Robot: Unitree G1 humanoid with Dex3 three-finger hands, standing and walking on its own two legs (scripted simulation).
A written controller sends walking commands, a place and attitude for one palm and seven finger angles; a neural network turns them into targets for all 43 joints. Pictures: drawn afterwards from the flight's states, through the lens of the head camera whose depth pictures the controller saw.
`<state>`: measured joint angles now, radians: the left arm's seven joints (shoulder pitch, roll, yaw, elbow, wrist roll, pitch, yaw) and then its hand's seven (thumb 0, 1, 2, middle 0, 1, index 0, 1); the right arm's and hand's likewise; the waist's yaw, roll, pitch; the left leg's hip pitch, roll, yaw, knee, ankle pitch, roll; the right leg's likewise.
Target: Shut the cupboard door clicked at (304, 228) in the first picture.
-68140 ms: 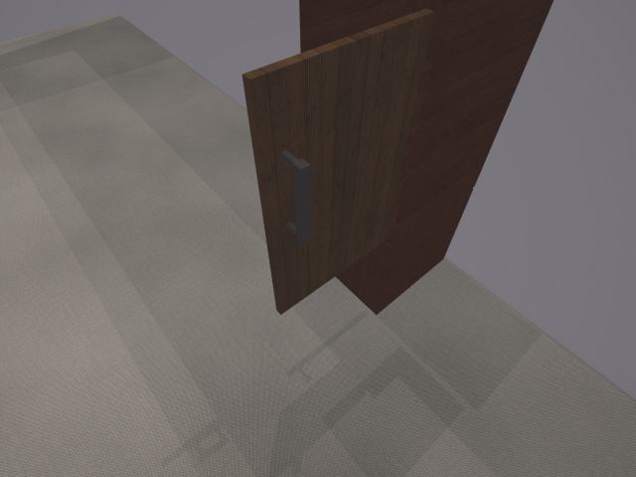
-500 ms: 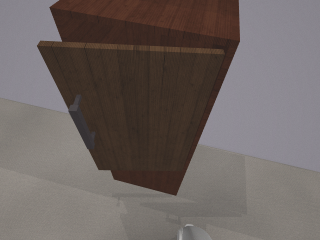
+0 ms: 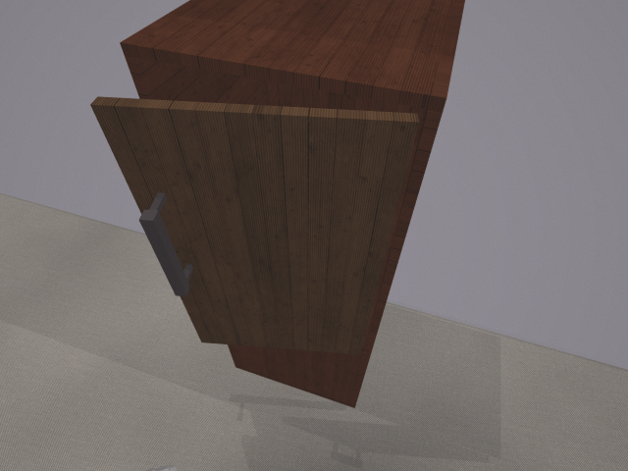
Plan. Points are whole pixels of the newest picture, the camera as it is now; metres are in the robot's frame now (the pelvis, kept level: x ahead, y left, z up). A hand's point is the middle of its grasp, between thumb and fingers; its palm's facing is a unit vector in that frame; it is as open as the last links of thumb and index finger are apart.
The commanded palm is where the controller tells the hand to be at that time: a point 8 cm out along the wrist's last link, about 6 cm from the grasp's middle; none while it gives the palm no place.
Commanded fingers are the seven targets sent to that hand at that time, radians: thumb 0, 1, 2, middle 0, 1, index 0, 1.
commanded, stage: come to a stop and stand still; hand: left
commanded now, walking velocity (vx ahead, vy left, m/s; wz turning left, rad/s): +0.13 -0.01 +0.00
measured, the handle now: (171, 248) +0.40 +0.25 +0.03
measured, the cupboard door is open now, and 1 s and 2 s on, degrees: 14 14 14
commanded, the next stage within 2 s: look again from close up in 0.84 s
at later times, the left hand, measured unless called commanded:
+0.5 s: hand out of the picture -0.04 +0.15 -0.17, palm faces -0.01 -0.99 -0.17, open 7.3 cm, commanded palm none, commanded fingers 0.00 0.90 0.90 -0.20 -0.30 -0.20 -0.30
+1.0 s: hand out of the picture -0.06 +0.12 -0.17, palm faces +0.03 -0.99 -0.13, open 7.4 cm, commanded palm none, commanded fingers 0.00 0.90 0.90 -0.20 -0.30 -0.20 -0.30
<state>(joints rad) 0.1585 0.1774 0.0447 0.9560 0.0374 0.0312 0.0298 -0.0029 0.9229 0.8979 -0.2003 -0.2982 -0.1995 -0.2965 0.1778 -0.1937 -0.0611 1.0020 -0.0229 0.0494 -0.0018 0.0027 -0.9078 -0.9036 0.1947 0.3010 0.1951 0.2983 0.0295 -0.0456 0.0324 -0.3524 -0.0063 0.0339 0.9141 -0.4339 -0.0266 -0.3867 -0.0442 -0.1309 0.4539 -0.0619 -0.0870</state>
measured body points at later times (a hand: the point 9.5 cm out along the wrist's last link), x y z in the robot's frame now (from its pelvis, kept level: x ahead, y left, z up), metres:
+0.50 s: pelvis -0.02 +0.00 +0.00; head +0.00 -0.01 +0.45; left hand -0.04 +0.21 -0.16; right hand -0.11 -0.18 -0.16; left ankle -0.06 +0.11 -0.73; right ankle -0.05 -0.10 -0.74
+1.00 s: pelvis -0.02 -0.02 +0.01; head +0.00 -0.02 +0.46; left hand -0.06 +0.17 -0.16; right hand -0.03 -0.23 -0.16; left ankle -0.04 +0.11 -0.73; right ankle -0.05 -0.10 -0.73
